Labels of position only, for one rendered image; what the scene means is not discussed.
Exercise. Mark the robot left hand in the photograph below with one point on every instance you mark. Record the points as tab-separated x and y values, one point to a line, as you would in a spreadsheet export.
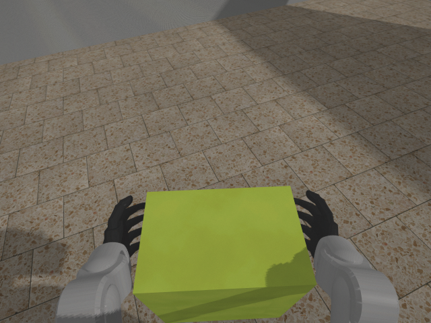
119	225

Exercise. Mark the robot right hand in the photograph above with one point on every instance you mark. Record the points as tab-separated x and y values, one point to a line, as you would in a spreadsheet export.
321	222

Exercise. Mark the robot left forearm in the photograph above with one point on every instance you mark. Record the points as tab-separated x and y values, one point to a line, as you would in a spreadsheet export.
100	287

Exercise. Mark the carton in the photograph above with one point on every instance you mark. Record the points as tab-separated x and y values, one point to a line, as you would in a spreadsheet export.
222	254

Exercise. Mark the robot right forearm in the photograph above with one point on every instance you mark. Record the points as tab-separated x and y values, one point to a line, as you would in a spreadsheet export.
359	294

